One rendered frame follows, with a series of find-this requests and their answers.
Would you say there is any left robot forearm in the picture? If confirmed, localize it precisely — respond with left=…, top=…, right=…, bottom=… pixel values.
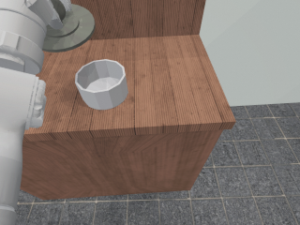
left=0, top=0, right=53, bottom=75

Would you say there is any knob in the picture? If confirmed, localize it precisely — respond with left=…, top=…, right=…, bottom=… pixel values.
left=51, top=0, right=66, bottom=21

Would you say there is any table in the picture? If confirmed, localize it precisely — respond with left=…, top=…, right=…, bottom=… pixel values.
left=20, top=0, right=236, bottom=201

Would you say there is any robot left upper arm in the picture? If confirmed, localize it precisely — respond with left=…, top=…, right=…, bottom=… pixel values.
left=0, top=67, right=47, bottom=225

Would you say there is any pot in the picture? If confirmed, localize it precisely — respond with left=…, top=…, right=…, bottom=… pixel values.
left=75, top=59, right=128, bottom=111

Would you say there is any left robot hand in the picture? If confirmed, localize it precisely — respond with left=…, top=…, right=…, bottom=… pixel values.
left=48, top=0, right=72, bottom=30

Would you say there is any lid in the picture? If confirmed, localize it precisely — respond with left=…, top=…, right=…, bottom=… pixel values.
left=42, top=4, right=96, bottom=53

